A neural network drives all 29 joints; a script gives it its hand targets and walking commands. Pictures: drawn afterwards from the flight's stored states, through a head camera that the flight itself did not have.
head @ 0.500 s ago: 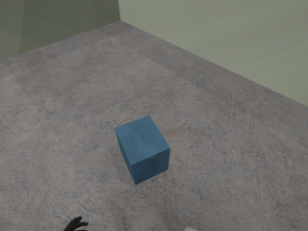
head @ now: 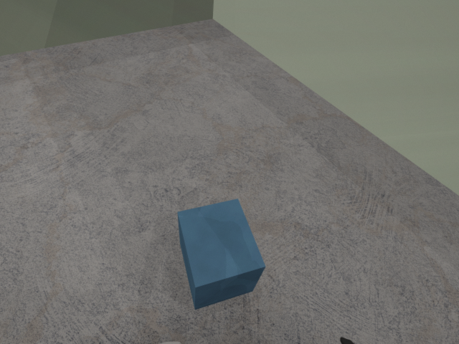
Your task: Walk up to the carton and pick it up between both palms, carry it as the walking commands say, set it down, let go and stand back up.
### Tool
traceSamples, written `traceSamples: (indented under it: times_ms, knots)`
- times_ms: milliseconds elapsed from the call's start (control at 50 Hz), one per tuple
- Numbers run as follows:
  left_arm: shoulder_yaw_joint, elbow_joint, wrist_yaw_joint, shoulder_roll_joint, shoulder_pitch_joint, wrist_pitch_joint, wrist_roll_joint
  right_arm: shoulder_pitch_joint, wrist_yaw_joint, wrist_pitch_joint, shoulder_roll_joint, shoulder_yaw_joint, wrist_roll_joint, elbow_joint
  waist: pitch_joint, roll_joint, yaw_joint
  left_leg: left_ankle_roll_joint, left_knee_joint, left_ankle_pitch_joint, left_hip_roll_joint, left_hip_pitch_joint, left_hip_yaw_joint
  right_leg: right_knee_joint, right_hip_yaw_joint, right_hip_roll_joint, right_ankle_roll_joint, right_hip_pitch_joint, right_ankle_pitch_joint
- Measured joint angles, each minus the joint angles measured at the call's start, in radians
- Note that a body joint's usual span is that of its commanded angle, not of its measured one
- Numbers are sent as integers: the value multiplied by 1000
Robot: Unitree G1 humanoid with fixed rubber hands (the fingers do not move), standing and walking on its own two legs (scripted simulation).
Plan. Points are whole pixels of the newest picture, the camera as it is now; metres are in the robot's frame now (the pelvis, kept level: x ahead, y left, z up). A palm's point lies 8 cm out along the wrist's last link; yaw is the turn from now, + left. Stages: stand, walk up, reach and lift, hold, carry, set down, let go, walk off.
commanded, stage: walk up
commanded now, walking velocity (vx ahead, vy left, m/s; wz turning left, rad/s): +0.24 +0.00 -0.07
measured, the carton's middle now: (216, 253) +0.54 +0.05 -0.62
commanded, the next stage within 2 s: none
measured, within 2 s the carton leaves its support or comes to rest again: neither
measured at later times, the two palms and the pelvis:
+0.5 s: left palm (113, 333) +0.15 +0.22 -0.13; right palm out of the picture +0.09 -0.26 -0.14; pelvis +0.06 -0.01 +0.00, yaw -1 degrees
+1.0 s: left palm out of the picture +0.02 +0.29 -0.14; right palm out of the picture +0.09 -0.17 -0.11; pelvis +0.01 +0.04 +0.02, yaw -1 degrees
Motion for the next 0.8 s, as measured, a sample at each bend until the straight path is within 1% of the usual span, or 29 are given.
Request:
traceSamples:
  times_ms: [40,60,100,140,180,200,240,260,300,340,380,440,480,500,540,600,620,640,660,680,700,720,760,800]
  knots:
    - [3,1,-2,-2,-20,7,0,10,-10,-1,18,3,0,8,-10,-4,-14,-2,-15,-16,-6,27,13,124,17,9,-7,-59,-20]
    - [1,4,-3,-3,-33,5,-1,18,-14,-4,27,6,2,15,-12,-4,-23,-2,-30,-19,-9,45,19,160,22,14,-7,-83,-16]
    - [-6,9,-3,-6,-63,-1,-5,40,-18,-16,41,15,4,30,-16,7,-48,-1,-62,-21,-12,81,23,179,19,21,-4,-115,2]
    - [-13,5,2,-11,-98,-5,-11,70,-22,-22,50,22,5,48,-16,24,-74,-3,-90,-21,-16,112,15,124,16,23,0,-123,24]
    - [-18,-9,10,-17,-137,-8,-18,98,-37,-16,51,24,8,65,-3,35,-92,-7,-110,-22,-26,142,8,-10,29,22,4,-100,84]
    - [-20,-18,13,-19,-155,-11,-22,109,-36,-11,49,27,12,75,5,37,-94,-9,-108,-28,-31,152,8,-90,37,19,4,-83,143]
    - [-23,-27,18,-18,-179,-17,-27,123,-31,4,48,30,25,97,19,31,-89,-17,-86,-54,-41,171,23,-222,50,9,-2,-46,291]
    - [-23,-23,21,-25,-191,-15,-27,123,-29,13,42,29,29,110,29,47,-90,-22,-69,-71,-30,182,23,-217,49,18,-9,-36,308]
    - [-28,-20,22,-37,-199,1,-27,131,-27,30,29,21,31,118,26,86,-109,-32,-58,-87,-7,192,7,-216,29,39,-22,-15,270]
    - [-31,-29,24,-38,-208,20,-28,140,-33,41,23,19,29,111,11,98,-119,-42,-58,-92,3,180,-5,-218,17,47,-30,-21,247]
    - [-26,-49,28,-34,-231,22,-25,130,-41,54,14,15,33,98,24,101,-111,-59,10,-90,9,130,-29,-210,11,52,-37,-43,242]
    - [-23,-77,42,-30,-263,5,-17,83,-45,76,-15,7,36,75,77,98,-87,-77,233,-255,-11,31,-94,-208,17,57,-40,-69,261]
    - [-19,-91,48,-26,-269,6,-13,50,-45,84,-37,1,37,55,100,94,-75,-80,325,-311,-24,-20,-118,-218,22,60,-37,-88,280]
    - [-15,-97,50,-22,-270,11,-12,35,-46,85,-45,-2,37,44,107,90,-72,-82,337,-322,-27,-35,-124,-222,24,60,-36,-98,289]
    - [-8,-103,50,-12,-270,21,-7,10,-45,85,-59,-7,37,22,116,82,-70,-85,313,-308,-28,-48,-129,-226,22,58,-30,-120,306]
    - [2,-110,50,5,-271,33,-1,-14,-39,88,-75,-9,31,-3,123,73,-69,-82,238,-256,-26,-35,-132,-214,12,50,-15,-153,318]
    - [5,-112,49,13,-269,36,-2,-18,-37,87,-78,-8,30,-9,123,67,-68,-77,183,-214,-25,-14,-129,-201,10,45,-9,-165,318]
    - [8,-113,46,22,-265,41,-6,-19,-35,83,-79,-5,29,-15,119,62,-70,-61,101,-157,-22,18,-124,-183,8,42,-1,-178,315]
    - [12,-110,42,36,-266,47,-13,-24,-35,76,-69,-4,25,-17,125,38,-71,-28,80,-144,-35,25,-114,-155,18,29,7,-190,290]
    - [16,-106,39,48,-268,57,-19,-23,-34,69,-57,-2,20,-22,129,24,-68,-8,87,-138,-41,21,-112,-106,38,34,10,-203,209]
    - [18,-102,38,59,-268,67,-21,-20,-32,65,-45,2,17,-26,131,14,-63,2,88,-131,-42,21,-110,-30,65,51,11,-219,122]
    - [20,-97,35,69,-264,73,-23,-18,-31,63,-32,7,17,-26,129,2,-57,7,76,-122,-43,28,-106,47,90,65,10,-232,71]
    - [19,-83,28,82,-247,77,-24,-15,-32,63,-6,15,15,-20,115,-12,-54,12,38,-96,-46,45,-102,156,115,84,7,-234,49]
    - [13,-62,19,85,-228,78,-25,-9,-33,61,15,24,14,-9,93,-16,-52,15,-9,-67,-52,67,-102,178,130,92,-3,-199,80]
